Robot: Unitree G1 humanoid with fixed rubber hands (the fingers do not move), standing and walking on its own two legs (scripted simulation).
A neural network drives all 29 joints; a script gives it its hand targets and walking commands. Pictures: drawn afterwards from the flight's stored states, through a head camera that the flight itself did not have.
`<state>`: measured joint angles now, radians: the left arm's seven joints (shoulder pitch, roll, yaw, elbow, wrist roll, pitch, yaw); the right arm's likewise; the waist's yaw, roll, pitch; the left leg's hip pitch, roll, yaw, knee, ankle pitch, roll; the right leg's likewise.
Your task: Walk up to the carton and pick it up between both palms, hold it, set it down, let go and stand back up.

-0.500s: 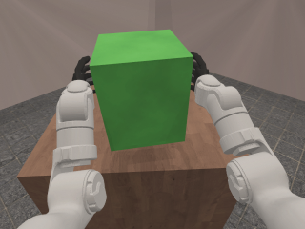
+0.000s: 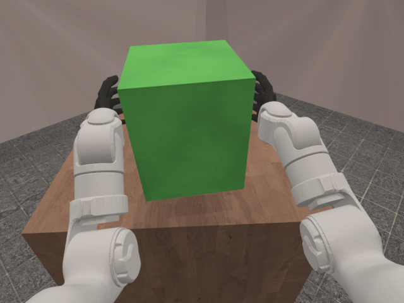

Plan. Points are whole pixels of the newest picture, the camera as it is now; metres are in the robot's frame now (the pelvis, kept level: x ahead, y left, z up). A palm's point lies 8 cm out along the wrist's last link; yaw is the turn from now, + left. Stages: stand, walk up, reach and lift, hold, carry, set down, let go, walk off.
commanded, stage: hold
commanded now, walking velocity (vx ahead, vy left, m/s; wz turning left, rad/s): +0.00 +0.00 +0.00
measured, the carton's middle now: (186, 117) +0.41 +0.01 +0.23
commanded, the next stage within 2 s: none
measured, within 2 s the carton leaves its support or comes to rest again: neither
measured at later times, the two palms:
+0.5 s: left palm (107, 116) +0.37 +0.16 +0.26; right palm (266, 109) +0.37 -0.13 +0.27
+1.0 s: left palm (106, 115) +0.37 +0.16 +0.26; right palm (265, 109) +0.37 -0.13 +0.27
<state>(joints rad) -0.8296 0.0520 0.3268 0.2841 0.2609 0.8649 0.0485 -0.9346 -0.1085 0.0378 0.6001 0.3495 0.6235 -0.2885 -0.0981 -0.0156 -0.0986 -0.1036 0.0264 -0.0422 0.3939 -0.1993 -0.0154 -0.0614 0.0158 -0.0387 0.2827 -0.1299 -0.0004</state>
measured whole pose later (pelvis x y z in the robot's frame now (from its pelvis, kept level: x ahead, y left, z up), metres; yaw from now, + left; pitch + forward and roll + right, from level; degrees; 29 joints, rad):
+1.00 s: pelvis +0.00 +0.00 +0.00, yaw +0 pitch -5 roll -1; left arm -0.85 0.06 0.33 0.32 0.27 0.86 0.05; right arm -0.95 -0.10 0.02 0.63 0.34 0.62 -0.29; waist -0.09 -0.02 -0.11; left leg -0.11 0.02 -0.05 0.39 -0.20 -0.02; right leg -0.07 0.02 -0.02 0.29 -0.13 0.00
